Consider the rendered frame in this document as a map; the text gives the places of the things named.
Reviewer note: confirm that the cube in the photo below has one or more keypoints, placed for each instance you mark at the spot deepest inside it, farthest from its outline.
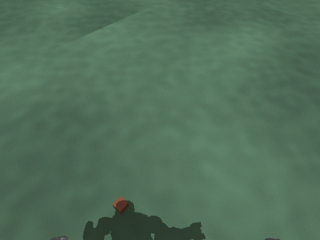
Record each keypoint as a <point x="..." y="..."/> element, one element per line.
<point x="120" y="205"/>

